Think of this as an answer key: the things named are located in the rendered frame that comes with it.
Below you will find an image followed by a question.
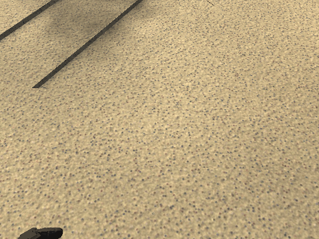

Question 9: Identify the robot left hand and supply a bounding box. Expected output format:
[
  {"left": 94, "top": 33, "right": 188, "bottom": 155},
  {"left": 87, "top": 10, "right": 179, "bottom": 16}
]
[{"left": 18, "top": 227, "right": 63, "bottom": 239}]

